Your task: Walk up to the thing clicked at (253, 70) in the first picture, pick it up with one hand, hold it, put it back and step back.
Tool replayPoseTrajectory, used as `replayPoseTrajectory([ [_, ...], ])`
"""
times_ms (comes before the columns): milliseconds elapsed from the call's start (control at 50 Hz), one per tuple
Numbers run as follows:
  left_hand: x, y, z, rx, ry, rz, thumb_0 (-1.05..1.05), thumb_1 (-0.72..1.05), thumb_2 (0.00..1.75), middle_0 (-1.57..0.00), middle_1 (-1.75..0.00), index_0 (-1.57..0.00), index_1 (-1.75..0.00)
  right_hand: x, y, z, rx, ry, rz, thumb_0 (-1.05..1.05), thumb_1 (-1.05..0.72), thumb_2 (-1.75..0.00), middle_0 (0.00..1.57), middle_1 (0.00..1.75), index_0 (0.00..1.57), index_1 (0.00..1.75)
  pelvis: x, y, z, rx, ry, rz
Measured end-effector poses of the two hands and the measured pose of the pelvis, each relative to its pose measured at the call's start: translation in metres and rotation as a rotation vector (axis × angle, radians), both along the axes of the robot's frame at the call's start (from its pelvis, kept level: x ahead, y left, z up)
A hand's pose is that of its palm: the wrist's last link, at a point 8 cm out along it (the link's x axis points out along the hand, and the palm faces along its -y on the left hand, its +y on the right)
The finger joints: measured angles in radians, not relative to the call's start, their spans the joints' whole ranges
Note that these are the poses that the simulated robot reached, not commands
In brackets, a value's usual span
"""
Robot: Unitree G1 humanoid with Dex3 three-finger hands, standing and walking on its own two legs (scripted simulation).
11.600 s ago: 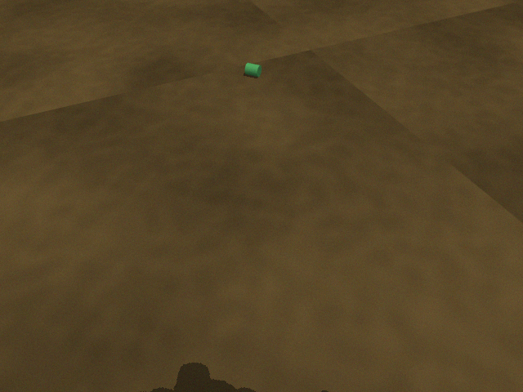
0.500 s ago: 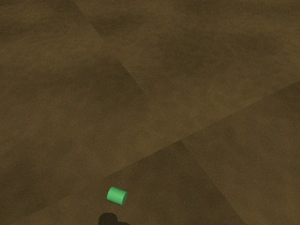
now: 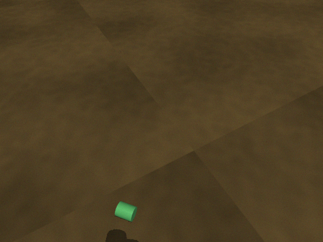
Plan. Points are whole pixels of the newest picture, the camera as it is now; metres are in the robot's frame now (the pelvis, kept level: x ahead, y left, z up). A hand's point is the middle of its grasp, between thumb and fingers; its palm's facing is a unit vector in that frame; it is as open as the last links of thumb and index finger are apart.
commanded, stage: stand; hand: left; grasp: from above
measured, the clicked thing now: (126, 211) +0.42 +0.24 -0.74
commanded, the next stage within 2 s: rise first in 0.10 s
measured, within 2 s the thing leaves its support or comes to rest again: neither
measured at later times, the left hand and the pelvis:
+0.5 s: hand out of the picture +0.15 +0.25 -0.18, palm faces -0.03 -0.92 -0.38, open 9.9 cm; pelvis -0.02 +0.00 -0.02, yaw -1 degrees
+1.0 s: hand out of the picture +0.13 +0.27 -0.24, palm faces -0.03 -0.84 -0.54, open 14.1 cm; pelvis -0.02 +0.01 -0.08, yaw -1 degrees
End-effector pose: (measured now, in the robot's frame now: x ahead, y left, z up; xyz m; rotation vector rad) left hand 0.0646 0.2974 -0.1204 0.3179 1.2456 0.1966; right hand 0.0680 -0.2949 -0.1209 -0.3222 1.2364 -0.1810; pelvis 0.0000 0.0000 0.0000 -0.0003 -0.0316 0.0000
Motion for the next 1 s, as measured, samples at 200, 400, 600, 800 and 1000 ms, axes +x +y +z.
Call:
replayPoseTrajectory([
  [200,0.001,0.000,0.000,-0.001,0.000,-0.004,0.01,0.90,0.90,-0.20,-0.30,-0.20,-0.30,-0.001,0.000,0.000,0.000,-0.001,-0.003,0.00,-0.90,-0.90,0.21,0.30,0.21,0.30,0.000,0.000,0.000,0.000,0.000,-0.003],
  [400,0.066,-0.005,-0.012,-0.009,-0.131,-0.007,0.01,0.63,0.93,-0.14,-0.60,-0.14,-0.60,0.004,0.026,-0.006,0.036,-0.142,-0.025,0.00,-0.87,-0.89,0.20,0.30,0.20,0.30,-0.019,-0.002,-0.015,0.000,0.115,-0.003],
  [600,0.076,-0.001,-0.026,0.083,-0.050,-0.038,0.01,-0.04,0.97,-0.08,-0.98,-0.08,-0.98,-0.001,0.044,-0.016,0.076,-0.201,-0.055,0.00,-0.89,-0.90,0.21,0.30,0.21,0.30,-0.016,0.006,-0.031,-0.008,0.184,-0.018],
  [800,0.062,0.005,-0.062,0.156,-0.013,-0.009,0.00,-0.46,0.98,-0.08,-1.07,-0.08,-1.08,0.032,0.051,-0.034,0.045,-0.289,0.017,0.00,-0.88,-0.90,0.21,0.29,0.21,0.30,-0.019,0.011,-0.062,-0.016,0.268,-0.020],
  [1000,0.062,0.009,-0.072,0.217,0.004,-0.003,0.00,-0.53,0.98,-0.08,-1.07,-0.08,-1.09,0.065,0.066,-0.047,0.036,-0.348,0.048,0.00,-0.87,-0.89,0.21,0.29,0.21,0.30,-0.019,0.014,-0.078,-0.029,0.315,-0.012],
])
